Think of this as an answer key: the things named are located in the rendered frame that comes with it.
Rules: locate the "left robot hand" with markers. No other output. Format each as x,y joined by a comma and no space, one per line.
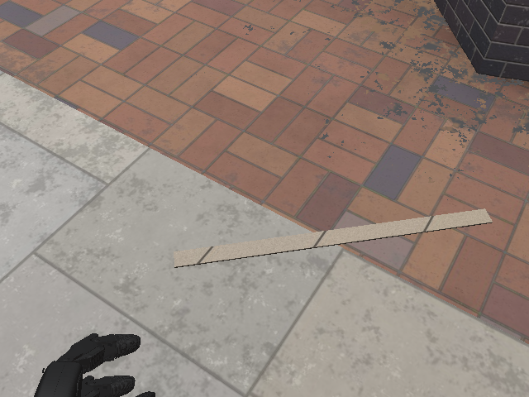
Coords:
64,377

